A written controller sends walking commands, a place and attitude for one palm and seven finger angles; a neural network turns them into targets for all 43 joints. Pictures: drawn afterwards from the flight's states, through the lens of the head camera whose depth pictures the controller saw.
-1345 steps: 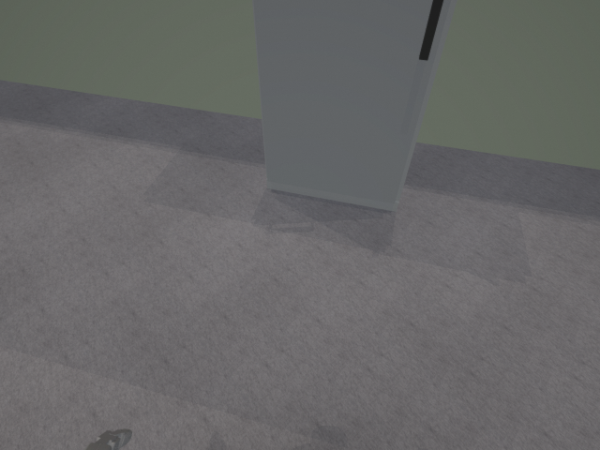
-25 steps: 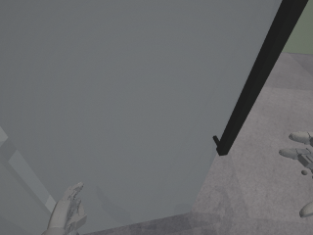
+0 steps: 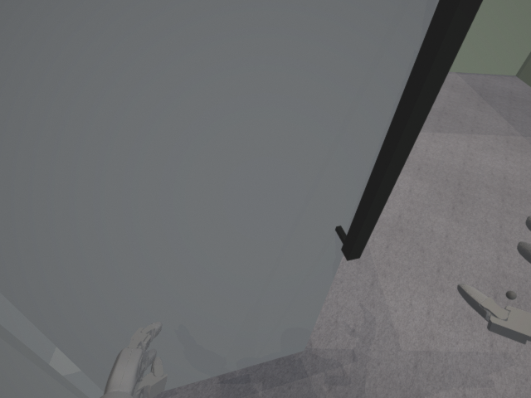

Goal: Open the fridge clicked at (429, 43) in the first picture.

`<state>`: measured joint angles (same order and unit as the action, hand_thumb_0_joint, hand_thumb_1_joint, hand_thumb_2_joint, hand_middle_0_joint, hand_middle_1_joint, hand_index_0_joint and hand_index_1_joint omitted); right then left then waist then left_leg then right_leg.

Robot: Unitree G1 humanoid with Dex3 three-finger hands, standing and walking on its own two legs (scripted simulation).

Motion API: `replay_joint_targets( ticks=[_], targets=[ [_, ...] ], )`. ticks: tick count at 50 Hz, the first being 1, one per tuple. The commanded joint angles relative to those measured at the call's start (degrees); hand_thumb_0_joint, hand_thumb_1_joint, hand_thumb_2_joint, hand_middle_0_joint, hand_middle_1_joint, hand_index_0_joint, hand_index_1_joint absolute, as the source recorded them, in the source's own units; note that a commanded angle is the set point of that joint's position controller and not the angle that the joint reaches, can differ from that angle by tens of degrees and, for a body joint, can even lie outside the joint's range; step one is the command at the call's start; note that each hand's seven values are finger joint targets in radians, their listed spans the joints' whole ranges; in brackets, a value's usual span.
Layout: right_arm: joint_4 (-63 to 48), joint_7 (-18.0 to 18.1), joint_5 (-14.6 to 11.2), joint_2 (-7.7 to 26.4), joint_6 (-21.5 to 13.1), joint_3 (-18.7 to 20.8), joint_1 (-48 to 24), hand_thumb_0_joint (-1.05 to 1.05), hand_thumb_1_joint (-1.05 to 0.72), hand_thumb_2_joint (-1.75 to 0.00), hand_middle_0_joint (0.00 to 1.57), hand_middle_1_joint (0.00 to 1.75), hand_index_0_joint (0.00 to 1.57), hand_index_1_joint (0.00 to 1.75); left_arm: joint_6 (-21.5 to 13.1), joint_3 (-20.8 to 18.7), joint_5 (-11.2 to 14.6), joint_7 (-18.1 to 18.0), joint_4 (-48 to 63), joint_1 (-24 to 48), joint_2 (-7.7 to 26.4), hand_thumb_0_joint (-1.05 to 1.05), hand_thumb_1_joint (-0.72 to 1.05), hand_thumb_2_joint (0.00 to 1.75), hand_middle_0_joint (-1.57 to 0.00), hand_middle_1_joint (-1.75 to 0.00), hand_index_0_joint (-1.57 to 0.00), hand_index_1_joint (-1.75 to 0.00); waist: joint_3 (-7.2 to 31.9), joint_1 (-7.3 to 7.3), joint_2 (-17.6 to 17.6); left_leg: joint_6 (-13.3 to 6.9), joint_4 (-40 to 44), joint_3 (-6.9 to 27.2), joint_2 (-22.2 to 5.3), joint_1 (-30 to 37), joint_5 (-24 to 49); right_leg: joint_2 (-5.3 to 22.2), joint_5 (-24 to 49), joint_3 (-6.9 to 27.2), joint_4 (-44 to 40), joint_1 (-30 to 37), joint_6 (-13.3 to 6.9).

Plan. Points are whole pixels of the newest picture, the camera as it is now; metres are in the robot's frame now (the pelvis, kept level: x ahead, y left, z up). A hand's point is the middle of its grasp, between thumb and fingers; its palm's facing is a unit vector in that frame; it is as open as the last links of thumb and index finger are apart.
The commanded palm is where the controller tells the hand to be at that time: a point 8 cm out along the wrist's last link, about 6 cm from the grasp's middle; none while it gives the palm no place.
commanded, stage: draw the hand back to the body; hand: right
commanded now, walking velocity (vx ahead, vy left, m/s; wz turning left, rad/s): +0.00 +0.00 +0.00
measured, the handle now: (386, 139) +0.39 -0.17 +0.23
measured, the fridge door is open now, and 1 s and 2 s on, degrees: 75 75 75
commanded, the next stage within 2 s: step back with the hand held close in 0.66 s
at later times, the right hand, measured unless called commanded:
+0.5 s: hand (488, 309) +0.18 -0.24 +0.15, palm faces +0.49 +0.78 -0.38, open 7.5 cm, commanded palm +0.14 -0.27 +0.17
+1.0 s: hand (487, 313) +0.18 -0.25 +0.14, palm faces +0.40 +0.81 -0.43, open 7.4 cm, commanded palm +0.12 -0.29 +0.17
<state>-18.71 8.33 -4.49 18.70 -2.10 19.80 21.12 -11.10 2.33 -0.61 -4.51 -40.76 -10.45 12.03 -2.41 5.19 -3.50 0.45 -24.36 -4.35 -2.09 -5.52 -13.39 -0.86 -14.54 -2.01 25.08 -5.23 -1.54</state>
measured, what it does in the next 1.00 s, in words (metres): stands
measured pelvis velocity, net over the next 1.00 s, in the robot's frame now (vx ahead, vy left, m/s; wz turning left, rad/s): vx -0.03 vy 0.01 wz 0.02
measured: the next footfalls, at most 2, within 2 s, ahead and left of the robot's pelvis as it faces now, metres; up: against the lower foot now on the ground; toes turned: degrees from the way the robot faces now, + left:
left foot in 1.62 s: -0.07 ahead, +0.11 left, +0.00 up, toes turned -4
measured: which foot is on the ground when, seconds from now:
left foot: down 0.00-1.00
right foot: down 0.00-1.00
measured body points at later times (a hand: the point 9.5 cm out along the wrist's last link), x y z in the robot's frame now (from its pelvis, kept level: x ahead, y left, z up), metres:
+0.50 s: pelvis +0.00 +0.03 +0.00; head -0.03 +0.05 +0.45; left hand +0.19 +0.26 -0.08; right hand +0.15 -0.28 +0.18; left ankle +0.00 +0.12 -0.74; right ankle +0.00 -0.10 -0.74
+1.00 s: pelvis -0.03 +0.01 +0.00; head -0.02 +0.02 +0.45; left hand +0.15 +0.25 -0.09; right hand +0.15 -0.29 +0.17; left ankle +0.00 +0.12 -0.74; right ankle +0.00 -0.10 -0.74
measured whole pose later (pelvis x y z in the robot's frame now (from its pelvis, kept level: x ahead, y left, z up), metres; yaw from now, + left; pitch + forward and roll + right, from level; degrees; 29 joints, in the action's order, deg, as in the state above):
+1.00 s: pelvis -0.03 +0.01 +0.00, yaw +1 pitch -2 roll +1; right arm -22.4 7.6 -2.9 20.0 -6.7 19.8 27.8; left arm -4.2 0.2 0.0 -4.5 -35.3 -9.8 13.9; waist -2.6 1.4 -3.4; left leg -0.5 -23.2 -4.1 0.0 -11.2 -9.8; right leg 1.3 -13.0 -2.3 27.4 -12.1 -0.9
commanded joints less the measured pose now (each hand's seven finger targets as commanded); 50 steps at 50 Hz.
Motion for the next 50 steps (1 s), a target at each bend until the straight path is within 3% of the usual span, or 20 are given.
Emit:
replay_joint_targets(
  ticks=[1, 5, 8, 10, 11, 12, 14, 19, 26, 31, 38, 39, 40, 41, 42, 44, 46, 50],
  targets=[
    [-12.8, 0.1, 0.2, 11.4, -4.1, 5.6, -3.1, 0.0, -0.43, -0.67, 0.22, 0.58, 0.22, 0.58, -2.6, -3.5, 0.1, -0.4, 9.4, 6.9, 8.0, 0.0, 0.9, 0.9, -0.2, -0.3, -0.2, -0.3, 5.8, -0.74, -0.3, -2.1, 3.1, 1.6, 1.1, 3.1, 9.5, 2.8, 19.4, 3.5, -5.4, 0.9, 2.5],
    [-15.2, -0.2, 0.1, 12.8, -4.4, 7.4, -0.4, 0.0, -0.57, -0.74, 0.21, 0.49, 0.21, 0.49, -1.7, -3.7, 0.1, 0.0, 10.1, 7.4, 7.8, 0.0, 0.9, 0.9, -0.2, -0.3, -0.2, -0.3, 6.0, -0.36, -1.7, -2.2, 3.9, 1.9, 1.1, 4.5, 10.9, 2.6, 20.1, 2.8, -5.2, 0.8, 2.3],
    [-14.5, -0.3, -0.2, 12.8, -4.4, 8.0, 1.0, 0.0, -0.68, -0.8, 0.21, 0.43, 0.21, 0.43, -0.9, -3.8, 0.2, -0.1, 10.5, 7.6, 7.5, 0.0, 0.9, 0.9, -0.2, -0.3, -0.2, -0.3, 4.4, -0.57, 0.2, -2.0, 4.5, 2.1, 1.0, 3.8, 11.2, 2.4, 17.2, 1.8, -5.1, 0.0, 1.5],
    [-15.4, -0.4, -0.2, 12.7, -4.7, 7.8, 0.2, 0.0, -0.75, -0.83, 0.21, 0.38, 0.21, 0.38, -0.6, -4.0, 0.3, -0.3, 10.5, 8.0, 7.6, 0.0, 0.9, 0.9, -0.2, -0.3, -0.2, -0.3, 4.0, -0.7, -0.3, -2.0, 5.0, 2.3, 1.0, 3.9, 11.4, 2.3, 17.1, 1.7, -5.1, 0.0, 1.2],
    [-15.5, -0.3, 0.0, 12.6, -4.8, 7.7, 0.6, 0.0, -0.79, -0.85, 0.2, 0.36, 0.2, 0.36, -0.6, -4.0, 0.2, -0.3, 10.5, 7.6, 7.5, 0.0, 0.9, 0.9, -0.2, -0.3, -0.2, -0.3, 4.5, -0.81, -2.3, -1.9, 5.0, 2.5, 0.8, 3.9, 11.6, 2.1, 16.9, 1.3, -4.9, 0.6, 1.1],
    [-14.9, -0.3, -0.1, 12.3, -4.8, 7.4, 1.0, 0.0, -0.83, -0.87, 0.2, 0.34, 0.2, 0.34, -0.6, -4.0, 0.2, -0.4, 10.5, 7.7, 7.4, 0.0, 0.9, 0.9, -0.2, -0.3, -0.2, -0.3, 4.2, -0.79, -1.0, -1.8, 5.2, 2.3, 0.8, 3.5, 11.2, 2.1, 16.0, 1.2, -5.0, 0.6, 0.9],
    [-15.5, -0.3, 0.0, 11.7, -5.0, 6.6, 0.7, 0.0, -0.9, -0.9, 0.2, 0.3, 0.2, 0.3, -0.5, -4.0, 0.3, -0.4, 10.5, 7.8, 7.4, 0.0, 0.9, 0.9, -0.2, -0.3, -0.2, -0.3, 3.5, -1.05, -1.5, -1.7, 5.6, 2.5, 0.9, 3.0, 10.5, 2.0, 14.9, 1.0, -5.0, 0.8, 0.7],
    [-14.2, 0.0, 0.1, 12.0, -5.4, 6.4, 0.1, 0.0, -0.9, -0.9, 0.2, 0.3, 0.2, 0.3, -0.7, -4.4, 0.2, -1.0, 10.1, 8.0, 7.7, 0.0, 0.9, 0.9, -0.2, -0.3, -0.2, -0.3, 3.0, -1.24, 1.6, -1.2, 7.1, 2.9, 0.7, 2.0, 8.5, 1.7, 11.7, 0.3, -4.9, 1.4, -0.2],
    [-14.0, 0.2, 0.3, 12.9, -6.2, 7.0, -0.7, 0.0, -0.9, -0.9, 0.2, 0.3, 0.2, 0.3, -1.0, -4.4, 0.1, -1.4, 9.5, 8.5, 7.3, 0.0, 0.9, 0.9, -0.2, -0.3, -0.2, -0.3, 2.4, -1.07, -0.8, -1.2, 8.7, 4.0, 0.3, 1.7, 5.7, 1.2, 9.3, -0.2, -5.0, 1.9, -0.5],
    [-12.3, 0.0, 0.0, 12.7, -6.4, 7.2, 0.2, 0.0, -0.9, -0.9, 0.2, 0.3, 0.2, 0.3, -1.1, -4.5, 0.0, -1.6, 9.4, 8.7, 7.1, 0.0, 0.9, 0.9, -0.2, -0.3, -0.2, -0.3, 1.5, -0.98, 2.5, -0.8, 9.6, 4.2, 0.2, 1.4, 4.2, 1.3, 8.5, -0.5, -5.1, 1.7, -0.8],
    [-12.4, -0.3, 0.0, 12.4, -6.7, 6.7, -0.8, 0.0, -0.9, -0.9, 0.2, 0.3, 0.2, 0.3, -1.2, -4.4, 0.1, -1.5, 9.3, 9.0, 7.1, 0.0, 0.9, 0.9, -0.2, -0.3, -0.2, -0.3, 0.7, -0.98, 0.2, -0.8, 10.6, 4.3, 0.3, 0.8, 0.6, 1.2, 6.2, -0.4, -6.0, 1.9, -0.6],
    [-12.8, -0.4, 0.3, 10.4, -6.8, 4.0, -4.4, 0.0, -0.9, -0.9, 0.2, 0.3, 0.2, 0.3, -1.4, -4.1, 0.0, -1.5, 9.3, 9.2, 7.0, 0.0, 0.9, 0.9, -0.2, -0.3, -0.2, -0.3, -0.1, -1.65, 1.6, -0.7, 10.7, 4.0, 0.5, 0.2, 0.1, 1.1, 5.8, -0.2, -6.2, 1.8, -0.7],
    [-15.9, 0.5, 0.8, 20.1, -9.3, 12.7, -14.2, 0.0, -0.9, -0.9, 0.2, 0.3, 0.2, 0.3, -0.1, -2.8, 1.5, -0.8, 12.2, 9.1, 7.3, 0.0, 0.9, 0.9, -0.2, -0.3, -0.2, -0.3, -3.3, -3.05, -1.3, -0.7, 13.0, 9.2, -2.2, -4.7, -0.1, 2.2, 2.6, 1.9, -4.2, -2.6, -0.8],
    [-12.4, -0.1, 1.1, 14.3, -9.2, 8.1, -7.5, 0.0, -0.9, -0.9, 0.2, 0.3, 0.2, 0.3, 0.8, -3.4, 0.9, -0.9, 11.1, 8.3, 7.1, 0.0, 0.9, 0.9, -0.2, -0.3, -0.2, -0.3, -3.1, -3.4, 4.0, -1.4, 13.3, 9.5, -4.1, -7.2, 1.0, 2.8, 3.1, 3.1, -1.3, -3.8, -1.0],
    [-9.9, -0.2, 1.6, 12.4, -8.4, 6.5, -3.2, 0.0, -0.9, -0.9, 0.2, 0.3, 0.2, 0.3, 1.4, -3.6, 0.8, -0.6, 11.5, 7.6, 7.0, 0.0, 0.9, 0.9, -0.2, -0.3, -0.2, -0.3, -2.5, -3.49, 7.7, -1.7, 13.5, 10.2, -5.4, -9.1, 1.1, 2.9, 3.7, 2.9, 0.7, -3.3, -0.9],
    [-11.0, -0.2, 1.8, 11.4, -8.1, 5.7, 1.4, 0.0, -0.9, -0.9, 0.2, 0.3, 0.2, 0.3, 2.6, -3.8, 0.9, -0.3, 12.6, 6.3, 6.9, 0.0, 0.9, 0.9, -0.2, -0.3, -0.2, -0.3, 2.1, -3.46, 6.4, -2.3, 11.8, 9.8, -7.0, -8.6, 1.6, 2.9, 4.6, 2.2, 2.3, -3.0, -0.8],
    [-13.6, 0.2, 1.8, 12.4, -8.4, 6.9, 5.3, 0.0, -0.9, -0.9, 0.2, 0.3, 0.2, 0.3, 3.6, -4.1, 0.9, -0.5, 13.5, 5.8, 7.3, 0.0, 0.9, 0.9, -0.2, -0.3, -0.2, -0.3, 7.4, -3.39, 1.8, -2.5, 7.5, 8.1, -6.9, -5.4, 7.1, 3.7, 9.2, 2.2, 1.4, -2.8, -0.5],
    [-20.0, 0.9, 1.7, 15.3, -8.7, 10.0, 7.8, 0.0, -0.9, -0.9, 0.2, 0.3, 0.2, 0.3, 5.2, -4.5, 0.6, -1.1, 15.5, 6.8, 8.3, 0.0, 0.9, 0.9, -0.2, -0.3, -0.2, -0.3, 11.3, -3.12, -3.4, -1.3, 1.0, 5.2, -3.0, -3.5, 10.4, 6.0, 17.7, 5.2, -1.3, -4.7, -1.0]
  ],
)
